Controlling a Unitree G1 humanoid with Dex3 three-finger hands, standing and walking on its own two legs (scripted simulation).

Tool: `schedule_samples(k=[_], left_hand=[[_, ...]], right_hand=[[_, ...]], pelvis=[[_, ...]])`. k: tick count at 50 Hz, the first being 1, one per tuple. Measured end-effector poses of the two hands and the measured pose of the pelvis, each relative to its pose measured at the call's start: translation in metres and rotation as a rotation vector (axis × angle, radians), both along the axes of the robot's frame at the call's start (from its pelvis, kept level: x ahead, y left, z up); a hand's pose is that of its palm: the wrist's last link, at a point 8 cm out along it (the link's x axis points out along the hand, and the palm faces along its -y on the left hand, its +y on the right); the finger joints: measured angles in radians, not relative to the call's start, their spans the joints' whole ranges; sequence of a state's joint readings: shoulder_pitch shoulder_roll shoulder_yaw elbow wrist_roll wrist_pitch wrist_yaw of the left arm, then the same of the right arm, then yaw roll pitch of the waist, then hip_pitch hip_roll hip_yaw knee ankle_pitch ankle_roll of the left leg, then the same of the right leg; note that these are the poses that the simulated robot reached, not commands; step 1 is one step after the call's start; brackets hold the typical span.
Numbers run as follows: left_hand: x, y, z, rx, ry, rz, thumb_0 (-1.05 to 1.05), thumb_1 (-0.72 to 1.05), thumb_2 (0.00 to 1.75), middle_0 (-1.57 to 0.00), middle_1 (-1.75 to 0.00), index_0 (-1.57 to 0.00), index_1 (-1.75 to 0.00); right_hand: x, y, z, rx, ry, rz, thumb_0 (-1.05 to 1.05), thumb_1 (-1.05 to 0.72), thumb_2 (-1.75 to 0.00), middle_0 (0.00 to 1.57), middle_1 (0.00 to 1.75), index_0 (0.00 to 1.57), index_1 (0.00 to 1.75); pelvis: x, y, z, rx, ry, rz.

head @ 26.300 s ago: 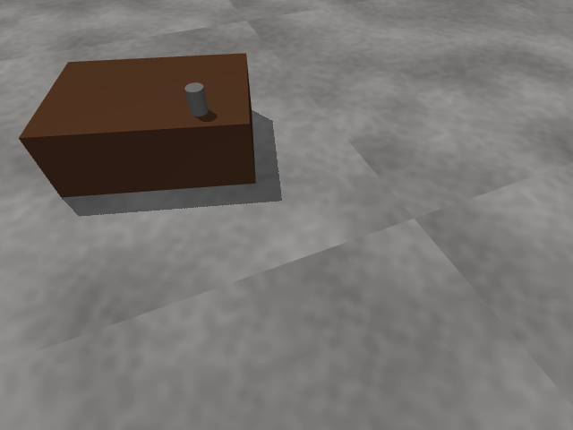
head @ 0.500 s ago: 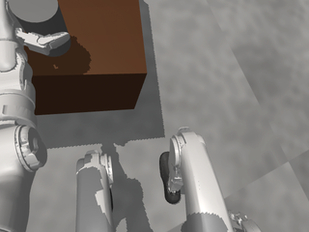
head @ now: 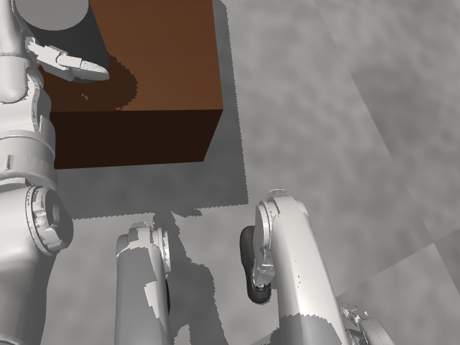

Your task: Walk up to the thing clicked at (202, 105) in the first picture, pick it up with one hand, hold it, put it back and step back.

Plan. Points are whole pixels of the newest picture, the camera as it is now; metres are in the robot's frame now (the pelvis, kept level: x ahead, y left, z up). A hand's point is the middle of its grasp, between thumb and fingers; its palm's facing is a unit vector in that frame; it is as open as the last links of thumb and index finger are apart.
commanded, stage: withdraw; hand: left
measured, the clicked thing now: (70, 35) +0.59 +0.15 +0.00
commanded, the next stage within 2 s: rise in 0.28 s
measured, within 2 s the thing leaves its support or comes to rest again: neither
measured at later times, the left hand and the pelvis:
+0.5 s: hand out of the picture +0.60 +0.24 +0.14, palm faces +0.08 -0.98 -0.21, open 17.0 cm; pelvis +0.02 +0.01 +0.10, yaw -2 degrees
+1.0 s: hand out of the picture +0.48 +0.22 +0.18, palm faces +0.04 -0.93 -0.37, open 17.3 cm; pelvis +0.07 +0.00 +0.26, yaw -2 degrees
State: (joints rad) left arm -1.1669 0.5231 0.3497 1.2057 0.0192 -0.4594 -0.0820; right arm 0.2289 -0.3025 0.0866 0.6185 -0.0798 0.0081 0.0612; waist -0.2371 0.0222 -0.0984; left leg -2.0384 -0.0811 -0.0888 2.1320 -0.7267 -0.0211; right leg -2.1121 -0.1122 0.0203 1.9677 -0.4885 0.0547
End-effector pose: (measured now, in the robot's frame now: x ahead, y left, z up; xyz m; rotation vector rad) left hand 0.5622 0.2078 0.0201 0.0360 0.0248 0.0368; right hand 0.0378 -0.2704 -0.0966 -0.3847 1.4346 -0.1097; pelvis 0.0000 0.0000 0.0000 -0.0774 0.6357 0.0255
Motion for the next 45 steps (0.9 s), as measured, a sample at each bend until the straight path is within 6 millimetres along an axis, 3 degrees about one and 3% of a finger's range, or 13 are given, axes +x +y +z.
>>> schedule_samples(k=[6, 13, 19, 23, 28, 37, 41, 45], left_hand=[[0.006, 0.011, 0.016, 0.002, -0.033, 0.043, -0.01, -0.55, 0.23, -0.25, -0.27, -0.25, -0.27], [0.017, 0.054, 0.073, 0.035, -0.063, 0.124, -0.01, -0.55, 0.21, -0.15, -0.20, -0.15, -0.19], [0.019, 0.083, 0.110, 0.067, 0.026, 0.101, -0.01, -0.53, 0.19, -0.11, -0.17, -0.12, -0.16], [0.018, 0.085, 0.126, 0.126, 0.097, 0.061, -0.01, -0.50, 0.16, -0.09, -0.14, -0.10, -0.12], [0.016, 0.083, 0.149, 0.186, 0.225, 0.091, -0.01, -0.50, 0.12, -0.07, -0.08, -0.07, -0.07], [-0.006, 0.120, 0.207, 0.244, 0.369, 0.263, -0.01, -0.52, 0.08, -0.07, -0.07, -0.07, -0.06], [-0.026, 0.121, 0.209, 0.310, 0.460, 0.260, -0.01, -0.52, 0.08, -0.08, -0.08, -0.08, -0.07], [-0.057, 0.100, 0.199, 0.350, 0.547, 0.190, -0.01, -0.53, 0.07, -0.07, -0.08, -0.08, -0.07]], right_hand=[[0.001, 0.000, 0.003, -0.007, -0.007, -0.015, 0.00, -0.90, -0.90, 0.21, 0.30, 0.21, 0.30], [-0.006, 0.005, 0.023, -0.013, -0.002, -0.073, 0.00, -0.90, -0.90, 0.21, 0.30, 0.21, 0.30], [-0.020, 0.009, 0.058, -0.023, 0.038, -0.113, 0.00, -0.89, -0.90, 0.21, 0.30, 0.21, 0.30], [-0.022, 0.009, 0.088, -0.036, 0.056, -0.124, 0.00, -0.88, -0.89, 0.21, 0.30, 0.21, 0.30], [-0.010, 0.011, 0.129, -0.040, 0.026, -0.148, 0.00, -0.87, -0.90, 0.21, 0.30, 0.21, 0.30], [0.000, 0.016, 0.190, -0.016, -0.011, -0.182, 0.00, -0.89, -0.90, 0.21, 0.30, 0.21, 0.30], [-0.003, 0.016, 0.208, 0.011, 0.018, -0.193, 0.00, -0.89, -0.90, 0.21, 0.30, 0.21, 0.30], [0.008, 0.014, 0.226, 0.033, -0.014, -0.202, 0.00, -0.89, -0.90, 0.21, 0.30, 0.21, 0.30]], pelvis=[[0.001, 0.000, 0.004, -0.003, -0.002, -0.002], [0.003, 0.001, 0.025, -0.003, -0.005, -0.010], [0.007, 0.004, 0.058, -0.001, -0.002, -0.022], [0.013, 0.008, 0.084, -0.001, -0.015, -0.028], [0.021, 0.010, 0.124, -0.003, -0.051, -0.038], [0.039, 0.006, 0.187, 0.004, -0.126, -0.045], [0.045, 0.005, 0.209, 0.007, -0.153, -0.046], [0.054, 0.003, 0.230, 0.015, -0.191, -0.049]])
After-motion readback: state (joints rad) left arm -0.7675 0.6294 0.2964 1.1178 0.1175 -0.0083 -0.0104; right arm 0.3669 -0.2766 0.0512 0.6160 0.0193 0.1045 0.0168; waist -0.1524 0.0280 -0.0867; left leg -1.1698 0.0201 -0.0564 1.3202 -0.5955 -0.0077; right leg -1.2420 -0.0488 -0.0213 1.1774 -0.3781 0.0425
